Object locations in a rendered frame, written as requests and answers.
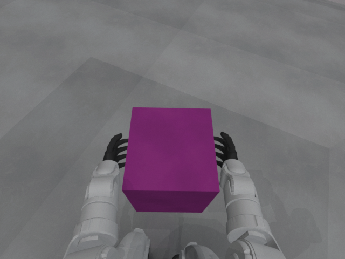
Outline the robot left hand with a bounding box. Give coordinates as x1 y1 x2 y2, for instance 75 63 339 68
103 133 128 169

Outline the left robot forearm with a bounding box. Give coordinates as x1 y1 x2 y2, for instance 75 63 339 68
63 160 121 259

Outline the right robot forearm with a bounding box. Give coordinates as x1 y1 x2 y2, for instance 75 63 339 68
219 159 283 254

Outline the left robot thigh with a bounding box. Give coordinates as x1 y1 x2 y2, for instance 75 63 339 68
115 231 150 259

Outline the carton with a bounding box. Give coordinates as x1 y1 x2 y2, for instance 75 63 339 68
122 107 220 213

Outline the robot right hand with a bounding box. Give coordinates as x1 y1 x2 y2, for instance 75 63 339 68
214 132 238 168

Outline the robot right shin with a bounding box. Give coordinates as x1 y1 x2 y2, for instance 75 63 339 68
185 242 197 248

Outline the right robot upper arm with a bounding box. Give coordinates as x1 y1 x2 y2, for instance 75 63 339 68
225 239 286 259

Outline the left robot upper arm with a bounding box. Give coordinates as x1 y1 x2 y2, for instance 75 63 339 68
64 244 121 259

